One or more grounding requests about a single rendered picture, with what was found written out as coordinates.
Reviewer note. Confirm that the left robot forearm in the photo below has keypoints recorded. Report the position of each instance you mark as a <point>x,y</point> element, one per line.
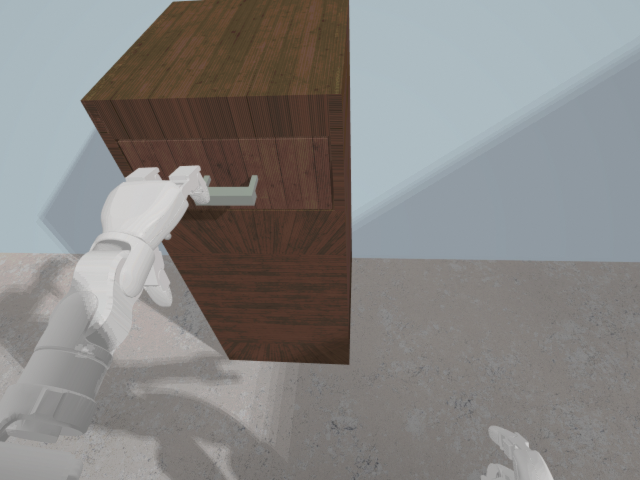
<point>56,391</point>

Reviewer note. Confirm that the robot right hand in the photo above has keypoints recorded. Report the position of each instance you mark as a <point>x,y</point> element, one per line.
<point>527,464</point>

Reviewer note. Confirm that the robot left hand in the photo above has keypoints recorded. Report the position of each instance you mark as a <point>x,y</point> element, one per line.
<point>149,208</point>

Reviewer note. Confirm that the left robot upper arm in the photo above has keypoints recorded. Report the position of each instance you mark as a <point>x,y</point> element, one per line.
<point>22,462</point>

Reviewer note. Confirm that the handle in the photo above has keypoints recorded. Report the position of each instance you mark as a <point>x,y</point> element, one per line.
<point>231,196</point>

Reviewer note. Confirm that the cabinet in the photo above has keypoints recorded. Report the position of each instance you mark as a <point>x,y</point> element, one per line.
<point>273,284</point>

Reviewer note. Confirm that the drawer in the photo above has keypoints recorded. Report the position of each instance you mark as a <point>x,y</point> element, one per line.
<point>293,172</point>

